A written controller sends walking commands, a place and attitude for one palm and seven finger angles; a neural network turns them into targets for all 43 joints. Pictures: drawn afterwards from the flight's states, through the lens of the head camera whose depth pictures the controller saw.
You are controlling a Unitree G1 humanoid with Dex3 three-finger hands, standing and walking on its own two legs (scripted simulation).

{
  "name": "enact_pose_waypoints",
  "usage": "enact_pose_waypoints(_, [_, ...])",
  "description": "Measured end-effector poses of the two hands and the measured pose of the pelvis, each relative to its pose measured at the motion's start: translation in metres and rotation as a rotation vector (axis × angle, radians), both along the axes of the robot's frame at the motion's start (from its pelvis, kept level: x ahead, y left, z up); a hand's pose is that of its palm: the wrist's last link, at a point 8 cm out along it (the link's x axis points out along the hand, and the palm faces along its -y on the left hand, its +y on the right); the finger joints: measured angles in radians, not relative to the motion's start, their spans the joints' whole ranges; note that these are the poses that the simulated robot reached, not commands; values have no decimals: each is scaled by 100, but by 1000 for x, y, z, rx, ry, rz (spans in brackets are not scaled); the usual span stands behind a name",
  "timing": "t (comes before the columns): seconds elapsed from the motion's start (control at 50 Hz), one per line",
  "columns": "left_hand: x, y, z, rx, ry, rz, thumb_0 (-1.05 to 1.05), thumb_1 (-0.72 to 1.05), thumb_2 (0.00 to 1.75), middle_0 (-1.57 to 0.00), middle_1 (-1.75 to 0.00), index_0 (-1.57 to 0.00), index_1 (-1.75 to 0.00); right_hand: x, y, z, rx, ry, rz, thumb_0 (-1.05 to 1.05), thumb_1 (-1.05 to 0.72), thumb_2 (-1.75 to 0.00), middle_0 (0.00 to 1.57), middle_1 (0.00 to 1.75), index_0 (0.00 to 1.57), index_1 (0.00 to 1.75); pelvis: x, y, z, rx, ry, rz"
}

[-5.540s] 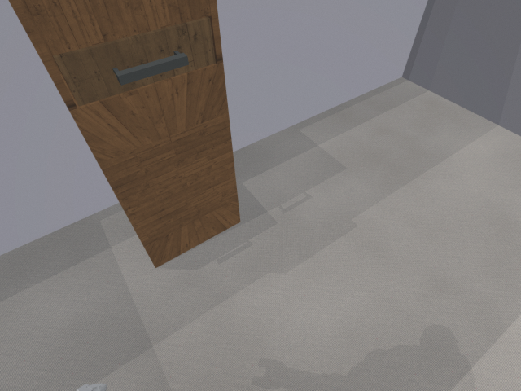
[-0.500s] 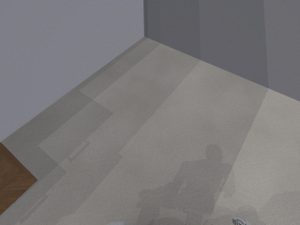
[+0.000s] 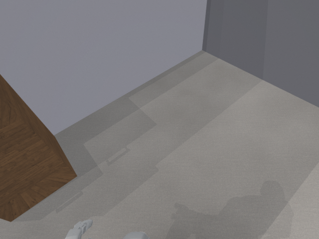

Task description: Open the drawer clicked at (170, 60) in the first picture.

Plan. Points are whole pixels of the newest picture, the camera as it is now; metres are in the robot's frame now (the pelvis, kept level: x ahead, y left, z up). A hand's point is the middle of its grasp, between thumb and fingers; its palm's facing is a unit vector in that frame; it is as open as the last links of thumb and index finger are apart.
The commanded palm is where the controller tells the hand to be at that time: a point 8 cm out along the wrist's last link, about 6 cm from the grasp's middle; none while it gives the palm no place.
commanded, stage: turn to face it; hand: left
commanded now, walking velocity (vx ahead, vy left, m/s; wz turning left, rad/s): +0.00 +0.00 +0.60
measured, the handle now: out of the picture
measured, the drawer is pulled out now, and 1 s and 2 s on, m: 0.00 0.00 0.00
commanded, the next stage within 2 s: take the last steps up to it in 1.04 s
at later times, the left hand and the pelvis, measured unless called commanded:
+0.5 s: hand out of the picture -0.04 +0.27 -0.17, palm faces +0.35 -0.90 -0.27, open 7.4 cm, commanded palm none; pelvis -0.02 +0.04 +0.00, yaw +18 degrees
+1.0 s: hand out of the picture -0.03 +0.19 -0.13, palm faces +0.54 -0.79 -0.29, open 7.4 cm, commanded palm none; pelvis +0.00 -0.02 +0.01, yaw +33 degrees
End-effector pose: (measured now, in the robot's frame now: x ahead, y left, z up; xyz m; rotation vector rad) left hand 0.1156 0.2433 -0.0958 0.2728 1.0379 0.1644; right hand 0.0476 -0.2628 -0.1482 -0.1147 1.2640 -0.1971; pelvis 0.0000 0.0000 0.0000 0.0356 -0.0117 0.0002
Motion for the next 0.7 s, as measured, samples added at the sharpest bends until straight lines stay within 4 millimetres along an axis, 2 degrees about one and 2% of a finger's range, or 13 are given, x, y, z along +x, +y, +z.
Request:
enact_pose_waypoints(0.1, [-35, -6, 0, -15, 52, 70, 0, 90, 90, -20, -30, -20, -30, 14, -8, 10, -4, 6, 62, 1, -91, -90, 20, 30, 19, 30, -1, -5, 8, 14, -8, 64])
enact_pose_waypoints(0.18, [-67, -1, -7, -34, 99, 141, 0, 90, 90, -20, -30, -20, -30, 32, -2, 15, -17, 15, 132, 1, -91, -90, 20, 30, 19, 30, -4, -3, 9, 14, -8, 118])
enact_pose_waypoints(0.26, [-105, 15, -20, -54, 153, 227, 0, 90, 90, -20, -30, -20, -30, 61, 15, 21, -38, -9, 221, 1, -91, -90, 20, 30, 19, 30, -7, 6, 6, 1, -5, 171])
enact_pose_waypoints(0.36, [-153, 47, -48, -80, 213, 346, 0, 90, 90, -20, -30, -20, -30, 100, 51, 25, -80, -101, 339, 1, -91, -90, 20, 30, 19, 30, -11, 27, -10, -27, 2, 239])
enact_pose_waypoints(0.4, [-167, 57, -53, -77, 246, 379, 1, 90, 90, -20, -30, -20, -30, 108, 64, 29, -86, -132, 372, 1, -91, -90, 20, 30, 19, 30, -14, 31, -11, -26, -2, 252])
enact_pose_waypoints(0.46, [-175, 66, -47, -78, 250, 418, 1, 91, 90, -20, -30, -20, -30, 110, 77, 37, -93, -141, 401, 1, -91, -90, 20, 30, 20, 30, -16, 36, -4, -38, -5, 282])
enact_pose_waypoints(0.56, [-171, 72, -31, -74, 181, 453, 1, 91, 90, -20, -30, -20, -30, 105, 91, 39, -72, -109, 445, 1, -91, -90, 20, 30, 20, 30, -18, 39, 6, -45, 0, 341])
enact_pose_waypoints(0.64, [-163, 69, -23, -62, 129, 477, 1, 91, 90, -20, -30, -20, -30, 100, 93, 34, -47, -80, 469, 1, -90, -90, 21, 30, 20, 30, -17, 34, 8, -46, 5, 390])
enact_pose_waypoints(0.7, [-153, 63, -18, -51, 92, 490, 1, 91, 90, -20, -30, -20, -30, 98, 88, 28, -32, -55, 481, 1, -90, -90, 21, 30, 20, 30, -16, 25, 7, -42, 8, 427])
